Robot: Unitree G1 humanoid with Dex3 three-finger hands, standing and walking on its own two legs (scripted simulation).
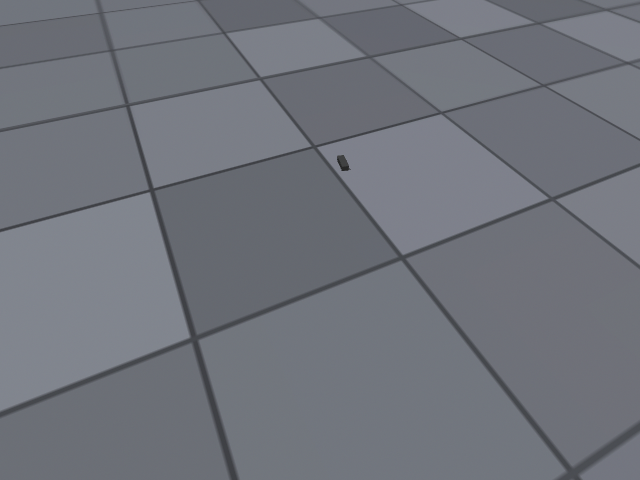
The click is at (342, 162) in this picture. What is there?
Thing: small brick
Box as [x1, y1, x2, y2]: [337, 155, 348, 170]
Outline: 337,156 337,160 341,169 348,169 348,165 344,156
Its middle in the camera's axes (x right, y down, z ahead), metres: +0.12 -0.40 +2.02
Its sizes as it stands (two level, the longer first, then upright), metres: 0.096 0.036 0.027
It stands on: the floor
